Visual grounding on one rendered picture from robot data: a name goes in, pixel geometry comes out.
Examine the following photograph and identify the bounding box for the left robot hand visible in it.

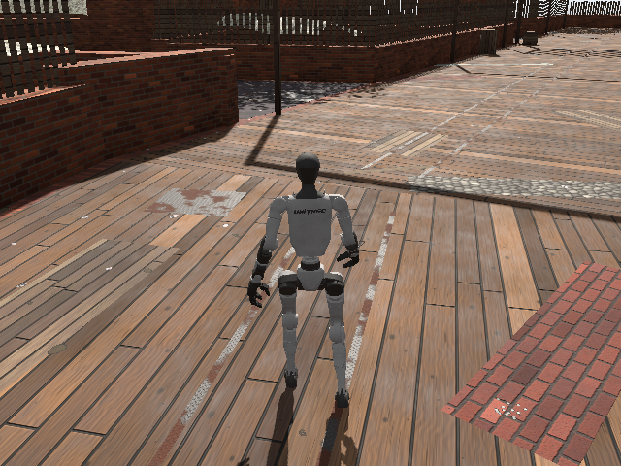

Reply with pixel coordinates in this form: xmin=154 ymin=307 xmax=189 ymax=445
xmin=247 ymin=281 xmax=270 ymax=308

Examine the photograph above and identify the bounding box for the right robot forearm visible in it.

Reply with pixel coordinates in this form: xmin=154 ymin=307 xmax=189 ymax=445
xmin=345 ymin=230 xmax=359 ymax=257

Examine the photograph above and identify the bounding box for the left robot forearm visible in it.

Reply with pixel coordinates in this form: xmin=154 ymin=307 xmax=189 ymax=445
xmin=250 ymin=236 xmax=272 ymax=283

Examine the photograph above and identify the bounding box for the left robot shin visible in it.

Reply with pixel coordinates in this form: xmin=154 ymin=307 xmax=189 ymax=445
xmin=282 ymin=314 xmax=297 ymax=376

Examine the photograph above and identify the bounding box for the right robot hand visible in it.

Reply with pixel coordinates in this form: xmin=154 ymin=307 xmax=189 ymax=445
xmin=337 ymin=251 xmax=360 ymax=268

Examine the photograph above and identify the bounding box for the left robot upper arm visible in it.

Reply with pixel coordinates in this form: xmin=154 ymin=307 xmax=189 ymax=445
xmin=263 ymin=195 xmax=289 ymax=251

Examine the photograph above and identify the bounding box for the humanoid robot head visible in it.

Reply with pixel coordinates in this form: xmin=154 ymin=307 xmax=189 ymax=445
xmin=292 ymin=152 xmax=325 ymax=199

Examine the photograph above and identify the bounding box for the right robot upper arm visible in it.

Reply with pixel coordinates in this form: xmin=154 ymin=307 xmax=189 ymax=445
xmin=329 ymin=194 xmax=356 ymax=246

